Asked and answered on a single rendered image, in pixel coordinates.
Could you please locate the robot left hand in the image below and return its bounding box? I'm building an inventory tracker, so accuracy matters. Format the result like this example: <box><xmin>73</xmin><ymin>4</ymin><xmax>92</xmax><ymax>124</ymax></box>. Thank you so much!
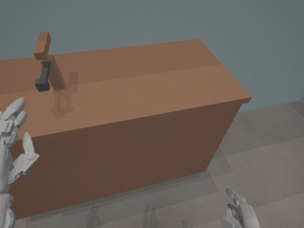
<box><xmin>0</xmin><ymin>97</ymin><xmax>40</xmax><ymax>194</ymax></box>

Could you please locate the left robot forearm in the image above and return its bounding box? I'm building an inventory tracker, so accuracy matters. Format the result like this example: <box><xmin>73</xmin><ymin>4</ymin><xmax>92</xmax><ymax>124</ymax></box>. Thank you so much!
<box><xmin>0</xmin><ymin>193</ymin><xmax>16</xmax><ymax>228</ymax></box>

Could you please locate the tap lever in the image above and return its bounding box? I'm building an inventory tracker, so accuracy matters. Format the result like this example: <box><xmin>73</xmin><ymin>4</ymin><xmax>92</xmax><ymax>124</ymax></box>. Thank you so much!
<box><xmin>35</xmin><ymin>62</ymin><xmax>51</xmax><ymax>92</ymax></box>

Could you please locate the robot right hand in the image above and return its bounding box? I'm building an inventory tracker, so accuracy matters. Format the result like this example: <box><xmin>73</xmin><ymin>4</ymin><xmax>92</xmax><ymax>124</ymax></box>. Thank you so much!
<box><xmin>222</xmin><ymin>187</ymin><xmax>260</xmax><ymax>228</ymax></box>

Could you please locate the counter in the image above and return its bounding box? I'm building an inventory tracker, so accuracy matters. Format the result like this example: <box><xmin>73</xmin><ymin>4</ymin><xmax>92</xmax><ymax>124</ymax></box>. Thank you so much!
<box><xmin>0</xmin><ymin>32</ymin><xmax>252</xmax><ymax>219</ymax></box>

